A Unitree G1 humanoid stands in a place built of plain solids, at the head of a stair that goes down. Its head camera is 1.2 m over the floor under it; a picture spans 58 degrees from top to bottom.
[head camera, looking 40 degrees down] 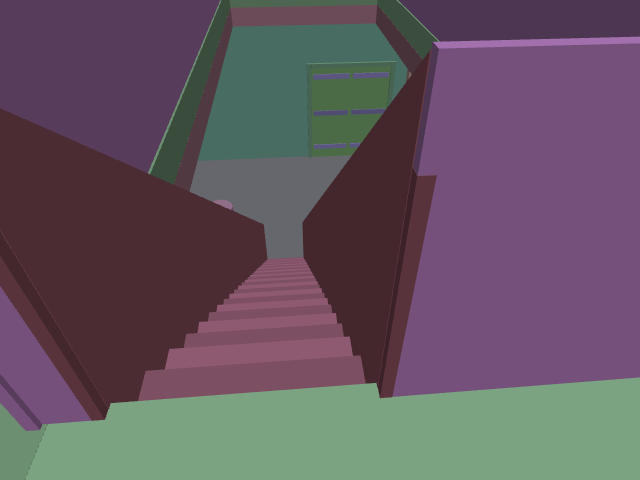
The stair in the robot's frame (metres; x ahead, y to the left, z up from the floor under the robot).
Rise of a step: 0.20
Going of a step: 0.24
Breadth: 0.88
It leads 5 degrees to the left of straight ahead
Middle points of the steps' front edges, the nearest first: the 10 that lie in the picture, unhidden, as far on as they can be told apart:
0.71 0.22 0.00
0.95 0.24 -0.19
1.18 0.26 -0.39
1.42 0.28 -0.59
1.66 0.30 -0.78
1.90 0.32 -0.98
2.13 0.34 -1.17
2.37 0.36 -1.37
2.61 0.38 -1.57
2.84 0.40 -1.76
